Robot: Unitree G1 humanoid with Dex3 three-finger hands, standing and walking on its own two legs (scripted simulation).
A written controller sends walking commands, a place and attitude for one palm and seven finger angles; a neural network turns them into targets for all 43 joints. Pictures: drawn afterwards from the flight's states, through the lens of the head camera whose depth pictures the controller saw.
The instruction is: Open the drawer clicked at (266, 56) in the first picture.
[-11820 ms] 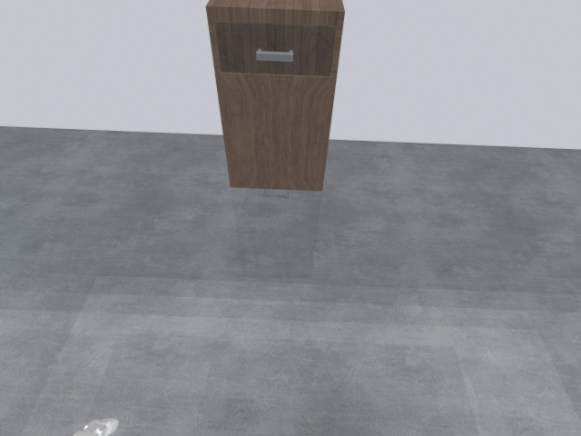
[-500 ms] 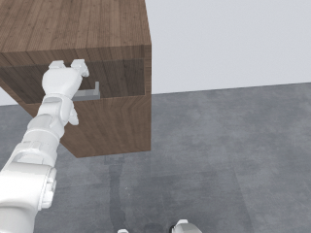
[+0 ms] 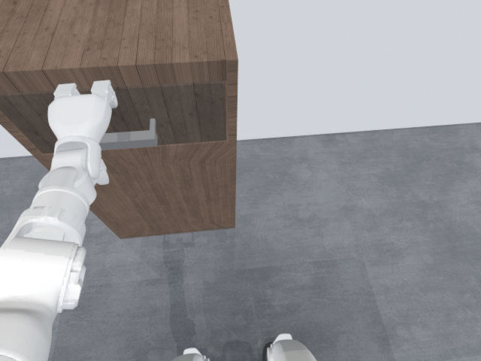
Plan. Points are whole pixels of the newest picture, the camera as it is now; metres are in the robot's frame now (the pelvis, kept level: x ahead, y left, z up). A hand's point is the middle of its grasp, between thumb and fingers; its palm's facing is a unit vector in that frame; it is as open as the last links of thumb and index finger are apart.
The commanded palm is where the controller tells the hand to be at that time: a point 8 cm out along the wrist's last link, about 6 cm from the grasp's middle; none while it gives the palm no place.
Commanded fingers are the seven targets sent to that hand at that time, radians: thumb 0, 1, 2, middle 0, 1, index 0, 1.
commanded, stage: move the hooked fingers above the handle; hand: left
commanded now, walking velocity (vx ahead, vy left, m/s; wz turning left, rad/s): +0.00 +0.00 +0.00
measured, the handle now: (123, 132) +0.56 +0.21 -0.03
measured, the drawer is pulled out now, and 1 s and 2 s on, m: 0.00 0.00 0.00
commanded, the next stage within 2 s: none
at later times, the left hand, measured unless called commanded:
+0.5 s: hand (122, 129) +0.51 +0.19 +0.04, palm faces +0.00 +0.05 -1.00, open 13.9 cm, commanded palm +0.48 +0.22 +0.08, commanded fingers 0.00 -0.50 0.30 -0.30 -1.20 -0.30 -1.20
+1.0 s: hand (114, 126) +0.52 +0.20 +0.04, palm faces +0.12 +0.00 -0.99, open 13.6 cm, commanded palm +0.49 +0.22 +0.08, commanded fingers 0.00 -0.50 0.30 -0.30 -1.20 -0.30 -1.20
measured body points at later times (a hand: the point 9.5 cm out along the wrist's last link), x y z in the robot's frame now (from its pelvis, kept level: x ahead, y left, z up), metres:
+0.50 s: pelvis +0.00 +0.00 +0.00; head +0.11 -0.03 +0.44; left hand +0.51 +0.18 +0.09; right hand +0.01 -0.27 -0.14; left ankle -0.02 +0.10 -0.70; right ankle +0.02 -0.13 -0.70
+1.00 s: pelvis +0.00 -0.01 -0.01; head +0.12 -0.01 +0.42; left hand +0.51 +0.20 +0.09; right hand +0.01 -0.29 -0.14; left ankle -0.02 +0.10 -0.70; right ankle +0.02 -0.13 -0.70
